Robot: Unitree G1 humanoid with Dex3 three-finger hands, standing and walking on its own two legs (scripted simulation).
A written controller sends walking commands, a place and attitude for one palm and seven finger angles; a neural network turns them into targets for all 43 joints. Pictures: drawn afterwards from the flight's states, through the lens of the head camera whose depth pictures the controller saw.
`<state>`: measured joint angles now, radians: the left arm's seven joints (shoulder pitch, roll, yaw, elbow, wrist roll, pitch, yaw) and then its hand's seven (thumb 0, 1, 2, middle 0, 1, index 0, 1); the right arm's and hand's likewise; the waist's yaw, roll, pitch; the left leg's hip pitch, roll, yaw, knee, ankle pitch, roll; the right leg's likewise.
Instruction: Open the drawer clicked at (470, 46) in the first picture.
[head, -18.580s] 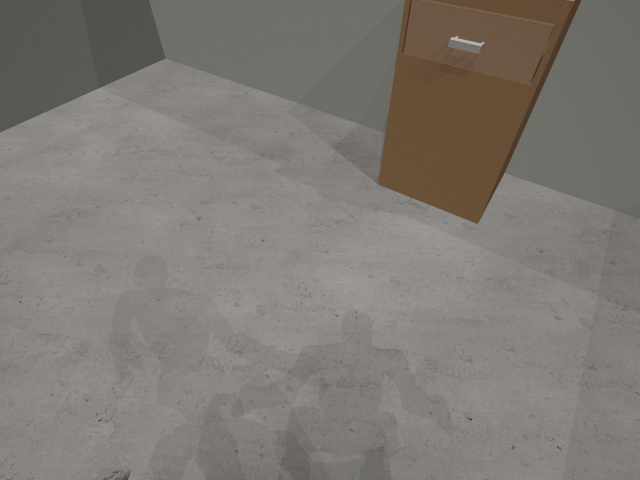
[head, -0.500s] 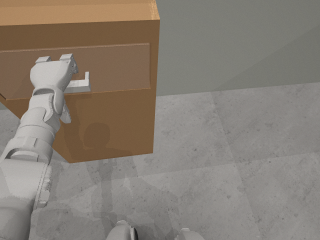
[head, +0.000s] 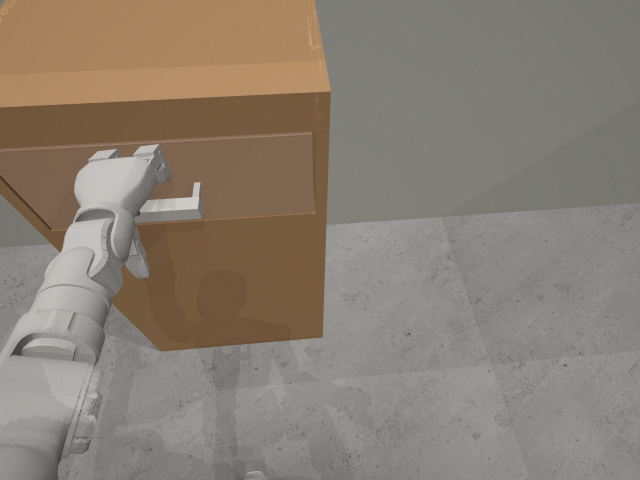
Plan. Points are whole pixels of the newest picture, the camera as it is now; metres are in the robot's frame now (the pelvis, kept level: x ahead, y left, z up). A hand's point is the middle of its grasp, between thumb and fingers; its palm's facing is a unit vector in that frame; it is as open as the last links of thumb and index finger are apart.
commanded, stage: re-aim the fingers above the handle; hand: left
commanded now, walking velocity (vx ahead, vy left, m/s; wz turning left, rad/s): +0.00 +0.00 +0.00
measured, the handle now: (167, 199) +0.52 +0.23 +0.00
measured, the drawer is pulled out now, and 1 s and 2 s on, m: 0.00 0.00 0.00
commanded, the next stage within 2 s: lower the fingers behind the handle in 1.96 s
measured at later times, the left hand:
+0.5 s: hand (136, 211) +0.46 +0.24 +0.05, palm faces -0.08 -0.05 -1.00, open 13.9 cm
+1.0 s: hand (129, 207) +0.47 +0.25 +0.05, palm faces -0.08 -0.04 -1.00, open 13.9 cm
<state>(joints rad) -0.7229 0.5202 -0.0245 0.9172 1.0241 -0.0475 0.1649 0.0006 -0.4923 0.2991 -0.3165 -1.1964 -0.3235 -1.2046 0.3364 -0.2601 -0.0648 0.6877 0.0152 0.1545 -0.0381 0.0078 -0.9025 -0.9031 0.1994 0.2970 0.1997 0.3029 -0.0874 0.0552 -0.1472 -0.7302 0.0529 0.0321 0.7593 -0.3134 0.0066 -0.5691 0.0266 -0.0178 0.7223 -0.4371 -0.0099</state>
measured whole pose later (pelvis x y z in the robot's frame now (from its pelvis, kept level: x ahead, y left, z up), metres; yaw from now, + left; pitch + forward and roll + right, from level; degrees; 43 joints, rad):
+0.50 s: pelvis -0.01 +0.00 +0.00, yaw +0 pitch +16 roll -1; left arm -0.74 0.55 0.00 0.96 1.03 -0.08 0.17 0.00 -0.49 0.30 -0.32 -1.20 -0.31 -1.20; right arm 0.36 -0.26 -0.06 0.70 0.02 0.16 -0.05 0.01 -0.90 -0.90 0.20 0.30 0.20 0.30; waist -0.11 0.06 -0.14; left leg -0.74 0.06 0.03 0.76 -0.30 0.00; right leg -0.59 0.03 -0.02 0.74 -0.43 -0.01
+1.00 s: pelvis -0.01 +0.01 +0.00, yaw -1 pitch +18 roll -2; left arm -0.80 0.58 0.03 1.03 1.06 -0.05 0.18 0.00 -0.49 0.30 -0.32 -1.20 -0.31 -1.20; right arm 0.37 -0.25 -0.05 0.69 0.01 0.14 -0.05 0.01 -0.90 -0.90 0.20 0.30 0.20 0.30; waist -0.12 0.05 -0.14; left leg -0.79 0.06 0.04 0.78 -0.31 0.01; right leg -0.64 0.03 0.00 0.75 -0.43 0.00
